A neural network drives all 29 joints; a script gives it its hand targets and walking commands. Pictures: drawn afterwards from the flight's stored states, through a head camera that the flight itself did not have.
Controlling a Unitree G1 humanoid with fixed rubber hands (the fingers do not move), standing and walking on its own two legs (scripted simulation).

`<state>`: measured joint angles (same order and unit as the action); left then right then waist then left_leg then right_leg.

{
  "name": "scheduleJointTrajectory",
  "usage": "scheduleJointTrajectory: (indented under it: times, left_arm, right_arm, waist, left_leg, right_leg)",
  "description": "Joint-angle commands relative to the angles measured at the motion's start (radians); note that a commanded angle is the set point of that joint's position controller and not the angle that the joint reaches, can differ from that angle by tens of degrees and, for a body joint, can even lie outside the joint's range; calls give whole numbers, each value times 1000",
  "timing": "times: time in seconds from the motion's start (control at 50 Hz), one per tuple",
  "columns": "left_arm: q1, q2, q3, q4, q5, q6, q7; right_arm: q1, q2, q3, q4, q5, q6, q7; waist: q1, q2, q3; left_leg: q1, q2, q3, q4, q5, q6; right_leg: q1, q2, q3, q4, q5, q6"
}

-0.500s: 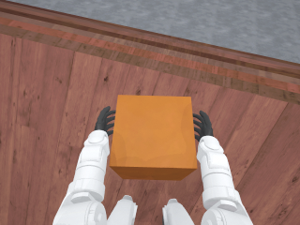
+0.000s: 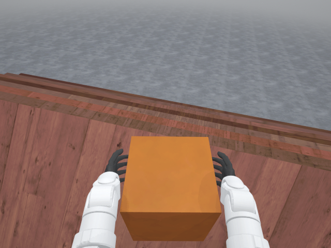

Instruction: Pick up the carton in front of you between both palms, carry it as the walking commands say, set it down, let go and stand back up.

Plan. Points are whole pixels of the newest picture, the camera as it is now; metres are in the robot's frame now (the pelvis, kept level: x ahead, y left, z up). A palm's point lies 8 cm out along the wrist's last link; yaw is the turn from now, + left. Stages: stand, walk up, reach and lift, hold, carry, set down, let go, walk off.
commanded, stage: reach and lift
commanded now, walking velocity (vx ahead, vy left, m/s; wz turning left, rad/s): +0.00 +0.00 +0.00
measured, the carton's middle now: (169, 191) +0.29 +0.00 -0.05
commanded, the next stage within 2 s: hold in 0.94 s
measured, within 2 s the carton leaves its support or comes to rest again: neither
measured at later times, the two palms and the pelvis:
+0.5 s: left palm (110, 174) +0.29 +0.15 +0.03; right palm (228, 178) +0.29 -0.15 +0.03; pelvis -0.01 +0.00 +0.00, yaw +0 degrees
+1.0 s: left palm (110, 171) +0.29 +0.15 +0.05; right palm (229, 175) +0.29 -0.15 +0.05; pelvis +0.00 +0.00 +0.01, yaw +0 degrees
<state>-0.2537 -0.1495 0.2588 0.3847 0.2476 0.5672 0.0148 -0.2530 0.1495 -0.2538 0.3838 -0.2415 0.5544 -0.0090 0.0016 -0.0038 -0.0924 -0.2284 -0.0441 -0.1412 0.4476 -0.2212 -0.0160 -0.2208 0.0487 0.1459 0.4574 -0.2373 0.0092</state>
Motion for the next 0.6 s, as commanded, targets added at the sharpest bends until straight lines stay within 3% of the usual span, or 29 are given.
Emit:
scheduleJointTrajectory:
  times: [0.0, 0.06, 0.24, 0.58]
  left_arm:
    - [-446, -922, -502, 30, -171, 23, -254]
    - [-511, -926, -471, 45, -159, 27, -265]
    - [-607, -958, -486, 41, -166, 30, -272]
    - [-495, -940, -517, -50, -185, 66, -255]
  right_arm:
    - [-426, 951, 493, 48, 159, 37, 242]
    - [-488, 955, 463, 63, 148, 41, 253]
    - [-580, 969, 468, 60, 149, 42, 263]
    - [-479, 934, 505, -36, 171, 75, 258]
  waist:
    - [4, -2, -78]
    - [3, -3, -59]
    - [-3, 3, -129]
    - [0, 6, -149]
  left_leg:
    - [86, -47, 70, -85, 97, 6]
    - [78, -44, 77, -83, 31, 11]
    - [115, -44, 83, -76, 30, 9]
    - [200, -49, 75, -110, 206, -5]
  right_leg:
    - [53, 37, -63, -98, 109, 6]
    - [42, 35, -69, -98, 37, 1]
    - [65, 36, -81, -90, 34, -2]
    - [145, 50, -78, -119, 202, 9]
